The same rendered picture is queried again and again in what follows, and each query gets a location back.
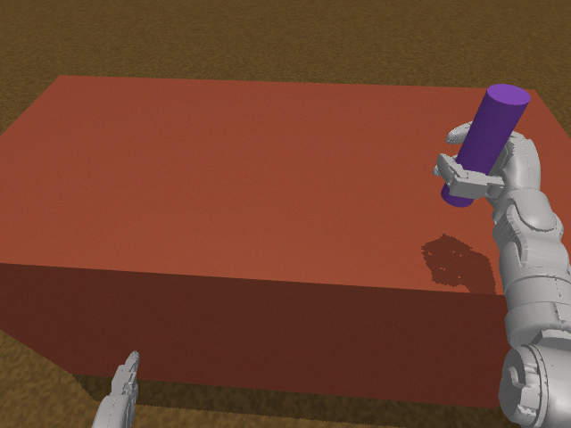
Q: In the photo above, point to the right robot arm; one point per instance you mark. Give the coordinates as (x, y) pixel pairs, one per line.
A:
(535, 388)

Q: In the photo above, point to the can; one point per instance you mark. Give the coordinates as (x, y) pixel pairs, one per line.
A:
(496, 118)

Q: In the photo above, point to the right robot hand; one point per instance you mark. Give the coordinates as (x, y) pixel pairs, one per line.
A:
(517, 167)

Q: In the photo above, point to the left robot hand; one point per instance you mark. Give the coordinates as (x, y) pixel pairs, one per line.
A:
(117, 410)

